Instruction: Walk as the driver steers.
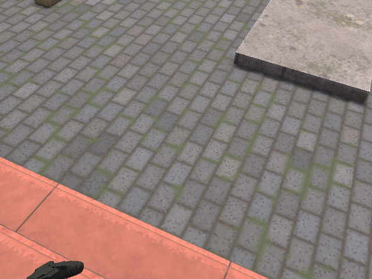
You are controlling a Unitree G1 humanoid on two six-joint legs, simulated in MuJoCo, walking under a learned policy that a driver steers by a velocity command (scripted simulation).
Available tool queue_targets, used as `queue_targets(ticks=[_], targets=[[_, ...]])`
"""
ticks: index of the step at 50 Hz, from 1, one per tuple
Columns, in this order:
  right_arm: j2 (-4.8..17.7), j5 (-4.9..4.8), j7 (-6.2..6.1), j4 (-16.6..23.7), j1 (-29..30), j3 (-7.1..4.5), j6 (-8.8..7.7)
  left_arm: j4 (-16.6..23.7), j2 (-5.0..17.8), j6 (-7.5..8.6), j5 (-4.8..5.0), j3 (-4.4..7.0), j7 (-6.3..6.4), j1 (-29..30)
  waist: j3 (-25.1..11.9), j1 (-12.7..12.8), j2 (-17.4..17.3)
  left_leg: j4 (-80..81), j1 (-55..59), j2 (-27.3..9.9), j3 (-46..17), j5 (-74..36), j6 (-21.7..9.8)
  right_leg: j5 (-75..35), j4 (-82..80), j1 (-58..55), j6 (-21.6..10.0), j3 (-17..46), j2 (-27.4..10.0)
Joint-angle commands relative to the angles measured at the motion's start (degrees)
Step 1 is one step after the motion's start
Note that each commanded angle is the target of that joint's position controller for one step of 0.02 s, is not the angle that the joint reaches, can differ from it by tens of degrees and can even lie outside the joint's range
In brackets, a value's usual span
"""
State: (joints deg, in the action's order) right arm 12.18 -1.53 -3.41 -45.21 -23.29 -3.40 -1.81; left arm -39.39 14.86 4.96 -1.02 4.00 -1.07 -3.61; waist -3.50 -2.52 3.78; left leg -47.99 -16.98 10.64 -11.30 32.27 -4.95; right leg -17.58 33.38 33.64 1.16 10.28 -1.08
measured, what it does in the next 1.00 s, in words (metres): goes down, turning left: right foot 0.12 m lower, then left foot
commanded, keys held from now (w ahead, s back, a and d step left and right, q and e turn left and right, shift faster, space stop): w+q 0.58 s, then w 0.12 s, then w+e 0.30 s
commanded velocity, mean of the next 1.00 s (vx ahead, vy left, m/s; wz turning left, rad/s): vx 0.50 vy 0.00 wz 0.38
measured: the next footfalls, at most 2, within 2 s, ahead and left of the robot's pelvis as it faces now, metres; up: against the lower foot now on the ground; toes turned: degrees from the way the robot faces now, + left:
right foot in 0.10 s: +0.20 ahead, -0.16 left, -0.12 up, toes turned +10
left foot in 0.62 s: +0.43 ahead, +0.16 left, -0.12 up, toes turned +23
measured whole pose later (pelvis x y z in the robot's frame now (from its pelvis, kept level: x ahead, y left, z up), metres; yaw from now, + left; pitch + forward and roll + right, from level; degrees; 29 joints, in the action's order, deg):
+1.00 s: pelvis +0.49 +0.09 -0.11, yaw +19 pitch +2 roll +2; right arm 13.6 0.2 -1.8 -45.7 -20.4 -2.9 -5.7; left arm -43.8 16.0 1.7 -0.7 4.2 -2.2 -12.4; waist -1.4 -0.7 2.7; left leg -38.0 -13.7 4.3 5.3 27.0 -4.2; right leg -18.7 40.4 37.7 -0.7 8.9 -2.3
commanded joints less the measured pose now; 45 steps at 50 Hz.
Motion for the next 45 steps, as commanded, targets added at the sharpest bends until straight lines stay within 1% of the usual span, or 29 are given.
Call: queue_targets(ticks=[1, 4, 5, 6, 7, 8, 9, 10, 11, 12, 13, 14, 15, 16, 18, 21, 26, 28, 30, 31, 32, 33, 34, 36, 38, 39, 40, 42, 45], targets=[[6.2, 0.2, -1.12, 3.54, -0.87, -1.19, 0.68, 5.36, 2.72, 0.98, 0.91, 0.41, -1.1, 3.38, 4.84, -0.39, -9.84, 4.62, -3.06, -10.64, -17.59, -12.13, -9.23, 1.63, -7.29, -3.84, -0.76, 1.64, -0.83], [6.18, -0.06, -2.28, 3.05, -2.63, -0.87, 1.93, 3.53, 3.71, 1.23, 1.6, 1.54, -1.87, -1.03, 4.83, 0.03, -8.53, -5.34, -0.04, -9.27, -18.79, -15.53, -7.47, 3.4, -16.2, -12.14, -3.01, 0.17, -2.72], [4.61, 0.27, -1.54, 2.25, -4.05, -0.24, 1.82, 1.35, 4.22, 1.36, 0.82, 2.15, -1.93, -6.21, 3.23, 1.68, -5.07, -13.55, -3.3, -5.93, -15.44, -11.78, -5.56, 0.39, -16.84, -21.02, -3.64, -2.3, -2.97], [1.57, 0.54, 0.41, 0.93, -6.7, 0.66, 1.46, -2.53, 6.2, 1.23, -0.16, 2.95, -2.32, -17.02, -2.49, 4.83, 2.01, -28.42, -17.59, -2.22, -9.88, 4.7, -3.08, -11.21, -3.72, -40.87, -4.9, -0.85, -7.07], [0.21, -0.81, 2.01, 0.0, -14.2, 1.06, 0.71, -4.61, 8.31, 0.76, 0.73, 3.82, -2.63, -27.19, -10.66, 6.57, 10.16, -48.98, -35.65, 2.27, -5.49, 18.85, 1.23, -2.5, 5.45, -61.39, -10.24, 9.0, -14.34], [2.08, -2.02, 2.27, 0.19, -15.91, 1.07, -0.42, -5.42, 10.26, 0.18, 2.97, 3.76, -3.08, -32.92, -13.63, 7.97, 14.44, -66.61, -44.24, 0.78, -5.21, 19.35, 3.61, 3.06, 1.6, -64.61, -14.96, 20.31, -21.61], [4.39, -4.07, 1.42, 5.2, -11.09, 0.98, -1.18, -8.8, 15.61, -0.27, 4.35, 5.33, -2.94, -32.52, -11.41, 6.53, 19.66, -71.34, -53.81, -3.53, 1.14, 9.92, 4.98, 28.46, -8.87, -62.14, -20.27, 33.96, -28.1], [7.01, -3.08, 0.22, 6.0, 0.15, 0.03, -0.36, -7.73, 7.64, -1.08, 3.1, 3.11, -1.68, -28.26, -1.76, 8.11, 3.21, -70.79, -57.18, -6.74, 4.8, 1.57, 4.93, 45.42, -16.07, -52.61, -17.9, 29.4, -24.28], [8.22, -2.49, -0.46, 9.57, 9.07, -0.36, 0.27, -7.06, 5.85, -1.27, 1.47, 1.86, -0.43, -22.34, 5.69, 8.19, 2.53, -69.74, -55.92, -8.86, 6.15, -4.1, 4.77, 42.17, -16.93, -40.81, -17.83, 25.82, -23.72], [6.83, -0.86, -0.45, 10.54, 9.7, -0.2, 1.35, -6.64, 1.99, -0.98, 0.62, 0.06, 0.08, -16.78, 8.57, 5.53, -1.6, -67.39, -49.35, -10.67, 4.36, -7.49, 4.53, 38.66, -17.78, -28.61, -16.27, 19.96, -20.93], [4.6, -0.2, -0.21, 10.92, 8.48, -0.17, 1.9, -7.5, -0.07, -0.82, 0.48, -0.98, 0.22, -13.95, 10.28, 2.78, -0.29, -63.98, -44.99, -11.61, 1.5, -8.94, 3.31, 37.0, -17.18, -20.5, -13.95, 14.86, -18.17], [3.06, -0.67, 0.15, 11.11, 6.34, 0.02, 2.2, -7.75, -0.6, -0.66, -0.18, -1.48, 0.21, -11.74, 10.54, 0.09, 0.88, -57.68, -40.55, -12.7, 1.79, -10.93, 2.43, 35.17, -18.18, -14.38, -11.35, 8.06, -14.68], [2.04, -0.37, 0.47, 11.29, 6.19, 0.0, 1.81, -8.72, -1.02, -0.42, 0.0, -1.65, 0.57, -12.01, 10.36, -0.26, 2.03, -55.26, -40.8, -12.67, 1.27, -15.6, 2.66, 28.62, -18.0, -13.58, -10.33, 4.23, -13.52], [3.85, 0.11, 0.88, 11.53, 5.77, -0.65, 1.42, -8.66, 0.39, -0.09, -0.6, -1.44, 0.73, -11.28, 9.63, -1.43, 0.76, -44.86, -38.37, -13.17, 1.64, -23.4, 2.82, 23.96, -18.4, -12.81, -9.37, -0.91, -11.07], [3.53, 1.58, 1.71, 13.29, 10.34, -0.53, 0.4, -9.14, 3.14, 0.2, -0.88, -0.7, 2.05, -12.5, 8.02, 0.34, 0.74, -23.36, -30.43, -12.81, 5.73, -36.96, 4.43, 16.98, -19.31, -11.5, -8.9, -9.04, -7.96], [-0.84, 0.36, 3.76, 14.58, 17.11, 1.09, -0.28, -11.97, 5.86, 0.09, 1.4, -0.19, 2.99, -19.64, 5.95, 5.24, 1.03, -3.89, -26.11, -13.5, 8.04, -41.22, 4.75, 12.32, -20.6, -21.84, -10.33, -8.38, -11.69], [0.9, -0.43, 6.61, 18.29, 26.66, 0.8, -0.94, -12.92, 7.83, -1.77, 1.5, 0.64, 1.97, -21.76, 10.48, 8.61, -1.44, 8.34, -29.95, -12.64, 12.32, -29.7, 1.95, 7.08, -18.2, -36.78, -10.29, -10.24, -15.14], [2.17, -0.74, 7.15, 19.19, 26.47, 0.32, -0.71, -12.6, 9.21, -2.83, 1.56, 1.03, 1.89, -21.86, 9.12, 7.3, 0.4, 11.76, -21.86, -9.44, 16.31, -21.43, -0.28, -10.68, -12.53, -38.13, -9.52, -13.56, -14.85], [5.99, -0.6, 6.93, 16.34, 14.1, -1.67, -0.95, -12.39, 10.24, -3.01, 1.7, 1.09, 1.85, -22.03, 0.62, -0.11, 0.38, 15.71, 0.53, -5.35, 17.83, -23.02, -3.85, -25.82, 5.1, -33.51, -7.92, -16.79, -13.92], [11.26, -0.47, 5.86, 13.78, 2.16, -3.69, -0.64, -10.85, 9.6, -2.2, 1.08, 0.66, 2.0, -20.71, -6.54, -5.14, -2.14, 13.4, 21.96, -11.46, 6.93, -30.77, -7.95, -11.96, 21.11, -18.35, -5.57, -17.68, -12.09], [16.67, -1.12, 5.71, 12.52, 0.43, -4.28, -1.07, -8.57, 1.72, -0.51, -0.39, -2.24, 0.33, -26.14, -15.75, -0.65, -17.48, 18.33, 41.62, -28.53, -24.4, -26.5, -20.69, 48.61, 43.58, 4.92, -1.97, -14.83, -0.3], [11.57, -0.9, 5.9, 10.18, -5.64, -3.06, -0.87, -8.69, 8.49, 1.5, 2.26, -0.18, -0.7, -21.14, -19.27, -4.72, -11.48, 24.93, 40.28, -28.98, -29.89, -22.36, -19.91, 49.68, 45.87, 8.83, -2.57, -4.2, 0.23], [10.95, -0.24, 5.96, 9.95, -0.55, -2.54, -0.91, -5.87, 10.39, 1.66, 4.33, 0.81, -0.74, -15.97, -9.44, -3.16, -11.19, 26.17, 32.36, -27.99, -21.7, -26.56, -17.08, 45.59, 44.29, 12.07, -2.7, -5.26, -1.6], [7.56, 0.37, 5.94, 10.68, 8.08, -1.45, -1.44, -5.29, 8.45, 0.5, 2.56, 0.74, 0.39, -12.97, -1.58, 1.05, -4.33, 27.96, 15.24, -24.45, -10.36, -36.13, -13.43, 40.04, 36.66, 6.84, -2.0, -5.94, -5.57], [6.83, 1.84, 6.02, 10.4, 10.81, -1.14, -2.5, -7.01, 5.79, -1.36, 2.04, 0.39, 0.41, -17.51, -2.31, 4.53, -3.67, 31.1, 6.01, -23.06, -5.87, -37.73, -13.41, 36.9, 34.21, -1.42, -1.06, -6.22, -6.16], [7.45, 2.48, 6.16, 9.79, 10.88, -1.17, -3.8, -7.53, 6.06, -1.92, 1.79, 0.85, 0.41, -19.44, -2.11, 5.25, -3.21, 31.3, 3.92, -22.15, -2.9, -37.62, -12.64, 31.52, 32.47, -2.48, -1.3, -4.97, -6.04], [7.63, 2.29, 5.37, 8.45, 10.86, -1.33, -4.7, -7.21, 6.34, -2.22, 2.0, 1.37, 0.68, -17.92, 0.35, 5.58, -3.72, 31.91, 1.06, -20.8, 0.96, -36.09, -10.08, 25.9, 27.52, -1.87, -1.22, -3.03, -6.08], [7.66, 1.28, 3.45, 5.43, 8.36, -1.42, -4.88, -4.97, 5.49, -1.89, 1.04, 1.26, 1.03, -13.24, 2.28, 4.71, -5.33, 29.93, 0.44, -20.29, 4.08, -34.01, -8.87, 16.14, 19.61, 1.36, -0.38, -2.2, -5.68], [7.02, 1.64, 1.52, 3.91, 6.28, -1.04, -5.06, -3.75, 3.88, -1.71, 0.37, 0.73, 0.0, -10.57, 1.21, 3.6, -5.95, 24.46, -2.82, -18.96, 8.43, -29.24, -7.23, -0.53, 9.69, -1.55, -0.95, -2.41, -2.82]])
